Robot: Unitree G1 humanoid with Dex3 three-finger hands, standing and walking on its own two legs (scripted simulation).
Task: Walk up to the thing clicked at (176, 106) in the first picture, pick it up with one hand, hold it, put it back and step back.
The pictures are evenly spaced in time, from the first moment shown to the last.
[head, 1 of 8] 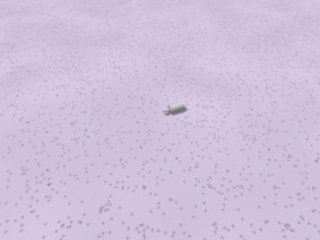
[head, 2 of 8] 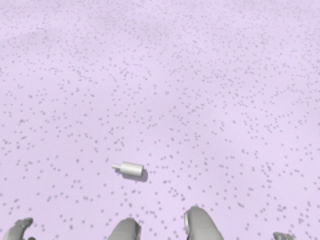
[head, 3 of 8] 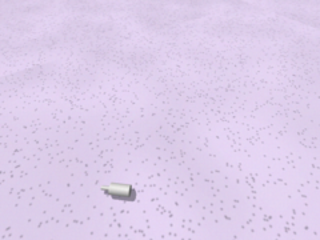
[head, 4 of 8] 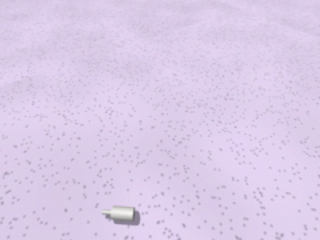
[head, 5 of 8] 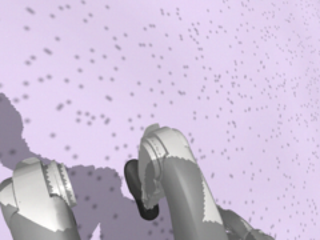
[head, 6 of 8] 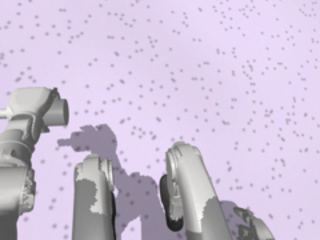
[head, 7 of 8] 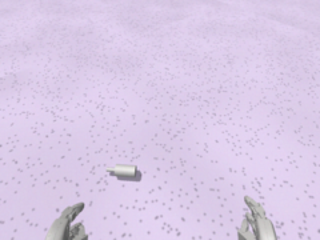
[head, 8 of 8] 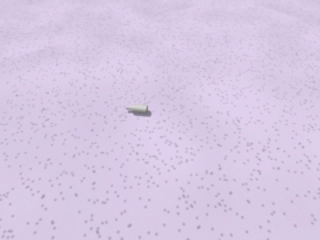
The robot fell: no
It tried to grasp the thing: yes
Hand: left
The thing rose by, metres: 0.69
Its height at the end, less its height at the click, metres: +0.00
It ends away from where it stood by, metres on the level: 0.24
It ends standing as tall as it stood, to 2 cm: yes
